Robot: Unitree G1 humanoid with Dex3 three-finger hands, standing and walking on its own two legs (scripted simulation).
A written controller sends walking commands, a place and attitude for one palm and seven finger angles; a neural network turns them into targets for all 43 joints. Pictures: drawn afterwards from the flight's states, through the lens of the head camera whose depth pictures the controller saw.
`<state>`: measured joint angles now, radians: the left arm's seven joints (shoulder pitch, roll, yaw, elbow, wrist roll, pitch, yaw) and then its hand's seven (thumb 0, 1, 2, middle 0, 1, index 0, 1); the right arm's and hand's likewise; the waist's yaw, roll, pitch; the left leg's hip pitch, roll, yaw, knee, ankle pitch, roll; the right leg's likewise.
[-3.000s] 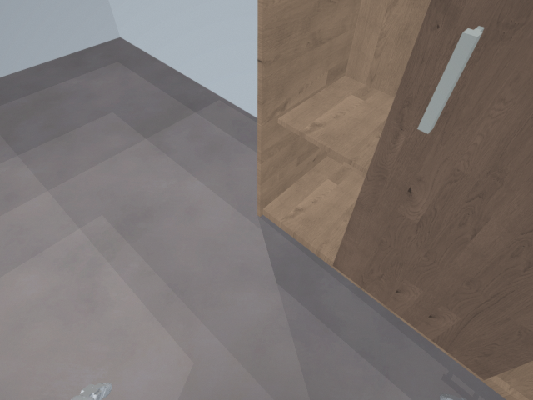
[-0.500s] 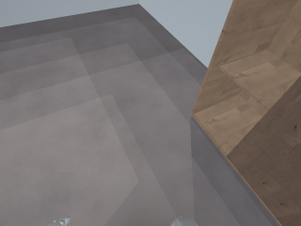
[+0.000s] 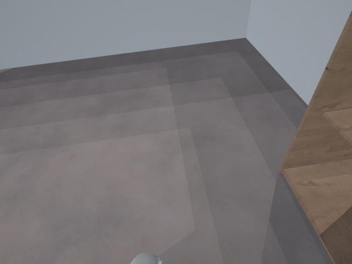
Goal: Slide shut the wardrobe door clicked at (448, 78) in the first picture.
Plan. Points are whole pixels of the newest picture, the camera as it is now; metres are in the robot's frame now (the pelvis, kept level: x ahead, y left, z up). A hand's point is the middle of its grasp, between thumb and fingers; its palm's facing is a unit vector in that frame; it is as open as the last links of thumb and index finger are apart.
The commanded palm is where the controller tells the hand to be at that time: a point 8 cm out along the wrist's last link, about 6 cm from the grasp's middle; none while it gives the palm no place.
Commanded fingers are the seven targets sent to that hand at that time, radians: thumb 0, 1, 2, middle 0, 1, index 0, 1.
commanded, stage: walk to a spot facing it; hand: right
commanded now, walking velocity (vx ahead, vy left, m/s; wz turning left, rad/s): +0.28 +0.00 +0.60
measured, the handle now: out of the picture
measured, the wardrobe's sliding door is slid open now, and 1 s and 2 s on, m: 0.41 0.41 0.41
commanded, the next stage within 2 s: turn to face it in 0.78 s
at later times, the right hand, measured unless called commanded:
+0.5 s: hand (188, 202) +0.36 +0.00 -0.18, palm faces -0.37 +0.91 -0.16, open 7.4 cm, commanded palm none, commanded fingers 0.00 -0.90 -0.90 0.20 0.30 0.20 0.30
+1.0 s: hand (198, 215) +0.32 -0.04 -0.20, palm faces -0.23 +0.96 -0.14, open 7.4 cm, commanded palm none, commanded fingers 0.00 -0.90 -0.90 0.20 0.30 0.20 0.30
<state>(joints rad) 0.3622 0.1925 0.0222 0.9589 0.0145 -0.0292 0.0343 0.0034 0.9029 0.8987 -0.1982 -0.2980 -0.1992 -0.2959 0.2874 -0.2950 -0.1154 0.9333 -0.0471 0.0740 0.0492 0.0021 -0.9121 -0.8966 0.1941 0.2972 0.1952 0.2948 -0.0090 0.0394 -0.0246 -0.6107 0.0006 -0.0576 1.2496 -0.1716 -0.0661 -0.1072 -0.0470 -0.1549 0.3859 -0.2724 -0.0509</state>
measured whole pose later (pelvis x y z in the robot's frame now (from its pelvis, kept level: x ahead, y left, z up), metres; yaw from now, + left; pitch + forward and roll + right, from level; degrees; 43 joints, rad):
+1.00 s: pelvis +0.36 +0.14 -0.03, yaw +19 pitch +0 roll +2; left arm 0.09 0.14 0.03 0.98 0.03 -0.04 -0.01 0.00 0.91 0.90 -0.19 -0.30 -0.19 -0.30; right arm 0.45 -0.15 -0.03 1.14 -0.02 -0.06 -0.03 0.00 -0.91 -0.90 0.20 0.30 0.20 0.30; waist -0.04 0.02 0.06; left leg -0.01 -0.03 0.10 0.54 -0.46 0.02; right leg -0.43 -0.04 -0.13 0.62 -0.18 -0.06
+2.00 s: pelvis +0.41 +0.20 -0.01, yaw -14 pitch +0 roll -2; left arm 0.18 0.30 0.11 0.94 0.02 0.09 -0.02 0.00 0.91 0.90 -0.19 -0.30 -0.19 -0.29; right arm 0.23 -0.18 -0.03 0.90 -0.03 0.01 -0.02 0.00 -0.91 -0.90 0.20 0.30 0.20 0.30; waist 0.03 -0.03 0.09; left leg -0.16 0.10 0.16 0.49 -0.32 0.00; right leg -0.51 -0.04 0.02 1.10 -0.39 0.10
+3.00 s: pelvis +0.40 +0.20 -0.01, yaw -49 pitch -1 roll -2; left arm 0.28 0.28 0.11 0.96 0.02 0.09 -0.03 0.00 0.91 0.90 -0.20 -0.30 -0.20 -0.30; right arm 0.18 -0.18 -0.02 0.86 -0.01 0.02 -0.02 0.00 -0.91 -0.90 0.20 0.30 0.20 0.30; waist 0.06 -0.06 0.06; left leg -0.17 0.07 0.13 0.48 -0.28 0.01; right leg -0.53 0.01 0.05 1.20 -0.34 0.09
